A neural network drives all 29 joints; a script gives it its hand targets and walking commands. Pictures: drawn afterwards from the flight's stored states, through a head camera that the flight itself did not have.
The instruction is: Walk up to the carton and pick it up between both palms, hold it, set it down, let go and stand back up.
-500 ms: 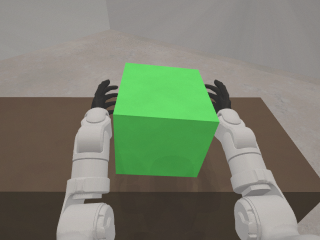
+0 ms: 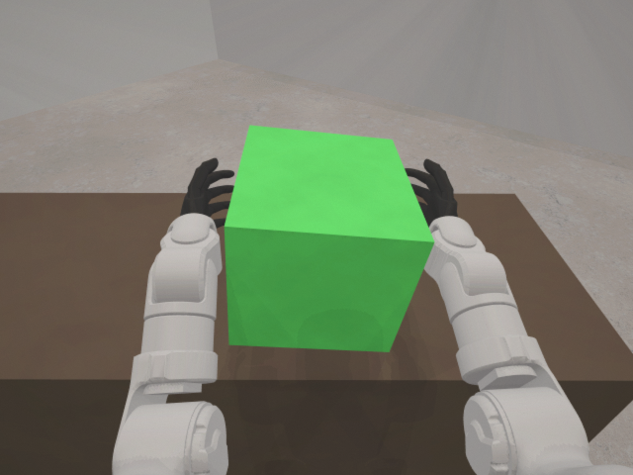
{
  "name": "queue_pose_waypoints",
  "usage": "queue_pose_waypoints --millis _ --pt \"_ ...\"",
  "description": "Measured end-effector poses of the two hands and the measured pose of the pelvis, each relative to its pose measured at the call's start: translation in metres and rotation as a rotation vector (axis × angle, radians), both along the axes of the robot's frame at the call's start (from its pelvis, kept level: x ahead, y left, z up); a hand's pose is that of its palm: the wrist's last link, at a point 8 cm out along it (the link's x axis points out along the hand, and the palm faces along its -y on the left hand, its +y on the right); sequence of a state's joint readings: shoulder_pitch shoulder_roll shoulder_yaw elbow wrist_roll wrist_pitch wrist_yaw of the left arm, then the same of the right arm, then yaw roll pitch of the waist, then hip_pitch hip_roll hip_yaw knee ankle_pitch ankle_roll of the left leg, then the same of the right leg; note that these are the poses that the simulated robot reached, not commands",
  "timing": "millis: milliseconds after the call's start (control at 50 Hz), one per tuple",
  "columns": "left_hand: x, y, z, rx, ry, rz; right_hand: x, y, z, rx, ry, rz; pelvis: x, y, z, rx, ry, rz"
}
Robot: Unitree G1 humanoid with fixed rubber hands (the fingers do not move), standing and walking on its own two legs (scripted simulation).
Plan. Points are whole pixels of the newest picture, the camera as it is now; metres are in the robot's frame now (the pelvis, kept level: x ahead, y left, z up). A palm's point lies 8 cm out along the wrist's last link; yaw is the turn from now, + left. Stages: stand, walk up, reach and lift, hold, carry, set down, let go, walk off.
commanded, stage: hold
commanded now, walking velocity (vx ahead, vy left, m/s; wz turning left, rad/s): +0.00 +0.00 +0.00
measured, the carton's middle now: (316, 234) +0.39 +0.03 +0.15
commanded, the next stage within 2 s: none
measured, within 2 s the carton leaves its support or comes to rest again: neither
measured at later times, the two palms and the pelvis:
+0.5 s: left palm (199, 220) +0.36 +0.17 +0.20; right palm (438, 221) +0.37 -0.13 +0.19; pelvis +0.00 +0.00 +0.00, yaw +0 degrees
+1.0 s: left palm (199, 220) +0.36 +0.17 +0.20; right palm (438, 221) +0.37 -0.13 +0.18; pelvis +0.00 +0.00 +0.00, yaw +0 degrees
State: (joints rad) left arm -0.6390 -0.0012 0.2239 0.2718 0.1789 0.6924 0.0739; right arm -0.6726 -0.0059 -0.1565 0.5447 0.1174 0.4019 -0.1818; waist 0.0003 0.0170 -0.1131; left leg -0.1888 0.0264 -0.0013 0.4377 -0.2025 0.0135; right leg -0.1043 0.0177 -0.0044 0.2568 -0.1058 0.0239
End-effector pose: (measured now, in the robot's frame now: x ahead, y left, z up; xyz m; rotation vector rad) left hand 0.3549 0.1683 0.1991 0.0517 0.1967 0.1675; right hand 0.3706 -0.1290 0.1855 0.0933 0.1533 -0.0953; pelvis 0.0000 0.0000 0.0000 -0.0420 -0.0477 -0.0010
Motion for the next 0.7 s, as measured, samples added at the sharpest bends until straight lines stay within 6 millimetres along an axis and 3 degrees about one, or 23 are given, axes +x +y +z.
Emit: queue_pose_waypoints --millis 700 --pt "0.0008 -0.0003 0.0002 0.001 -0.002 0.000 0.0012 -0.0002 -0.0003 0.000 -0.002 0.000 0.0006 -0.0003 0.0001 0.000 -0.001 0.000"
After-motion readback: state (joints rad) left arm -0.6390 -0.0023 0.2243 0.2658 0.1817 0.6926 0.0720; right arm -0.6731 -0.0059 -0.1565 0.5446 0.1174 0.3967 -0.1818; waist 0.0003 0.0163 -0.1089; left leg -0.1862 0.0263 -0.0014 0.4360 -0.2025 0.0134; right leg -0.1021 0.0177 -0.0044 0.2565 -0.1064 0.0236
